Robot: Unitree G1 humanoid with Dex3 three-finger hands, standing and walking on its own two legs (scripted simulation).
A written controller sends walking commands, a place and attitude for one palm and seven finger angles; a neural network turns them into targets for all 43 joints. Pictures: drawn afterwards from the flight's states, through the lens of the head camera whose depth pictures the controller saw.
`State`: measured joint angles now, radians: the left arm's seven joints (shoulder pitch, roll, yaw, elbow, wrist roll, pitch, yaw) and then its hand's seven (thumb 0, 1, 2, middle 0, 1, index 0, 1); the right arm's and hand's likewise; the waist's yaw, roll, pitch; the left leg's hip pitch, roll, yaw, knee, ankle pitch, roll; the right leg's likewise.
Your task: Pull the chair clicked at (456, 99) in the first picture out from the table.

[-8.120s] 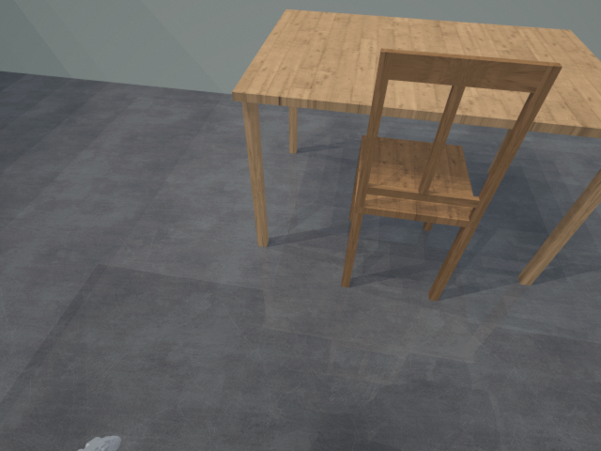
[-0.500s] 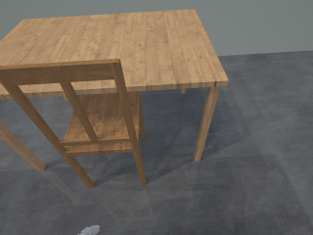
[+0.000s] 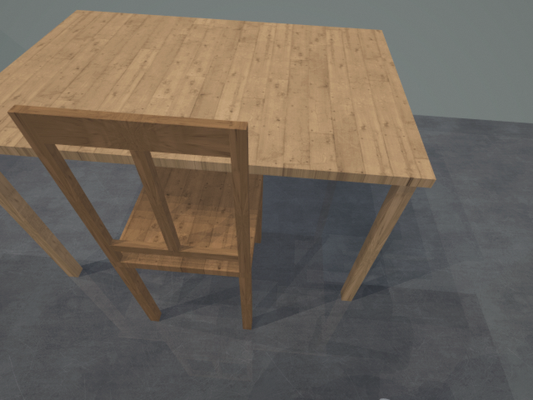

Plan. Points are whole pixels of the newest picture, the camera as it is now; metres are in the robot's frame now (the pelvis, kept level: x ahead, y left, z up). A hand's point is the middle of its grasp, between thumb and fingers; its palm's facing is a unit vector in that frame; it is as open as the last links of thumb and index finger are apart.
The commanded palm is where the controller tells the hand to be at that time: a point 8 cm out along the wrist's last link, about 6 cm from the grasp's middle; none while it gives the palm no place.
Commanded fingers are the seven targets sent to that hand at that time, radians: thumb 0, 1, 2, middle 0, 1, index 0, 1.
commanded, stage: come to a stop and stand still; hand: left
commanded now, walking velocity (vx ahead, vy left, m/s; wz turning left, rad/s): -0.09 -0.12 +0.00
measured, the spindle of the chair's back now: (159, 206) +0.46 +0.29 -0.07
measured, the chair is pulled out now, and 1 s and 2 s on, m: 0.00 0.00 0.00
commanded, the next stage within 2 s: look again from close up in 0.70 s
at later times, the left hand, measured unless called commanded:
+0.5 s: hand out of the picture -0.03 +0.13 -0.17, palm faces +0.05 -0.98 -0.19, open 7.4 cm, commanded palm none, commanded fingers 0.00 0.90 0.90 -0.20 -0.30 -0.20 -0.30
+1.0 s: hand out of the picture -0.05 +0.15 -0.18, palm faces +0.02 -0.98 -0.18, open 7.4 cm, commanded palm none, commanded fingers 0.00 0.90 0.90 -0.20 -0.30 -0.20 -0.30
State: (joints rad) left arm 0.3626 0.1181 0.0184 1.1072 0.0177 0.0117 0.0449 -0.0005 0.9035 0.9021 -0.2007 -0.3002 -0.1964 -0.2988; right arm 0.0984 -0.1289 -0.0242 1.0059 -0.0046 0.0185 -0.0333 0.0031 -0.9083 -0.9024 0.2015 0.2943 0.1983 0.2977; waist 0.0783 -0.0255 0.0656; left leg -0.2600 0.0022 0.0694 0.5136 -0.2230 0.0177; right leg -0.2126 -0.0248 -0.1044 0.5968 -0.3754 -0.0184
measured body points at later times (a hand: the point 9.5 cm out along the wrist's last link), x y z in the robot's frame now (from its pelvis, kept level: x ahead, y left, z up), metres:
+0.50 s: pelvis -0.03 -0.04 +0.00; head -0.04 -0.05 +0.45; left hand -0.03 +0.19 -0.15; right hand -0.06 -0.27 -0.16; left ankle -0.03 +0.10 -0.73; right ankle -0.07 -0.14 -0.73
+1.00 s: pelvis -0.04 -0.01 +0.00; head -0.03 -0.01 +0.45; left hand -0.05 +0.20 -0.16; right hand -0.04 -0.23 -0.16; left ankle -0.03 +0.10 -0.73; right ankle -0.07 -0.14 -0.73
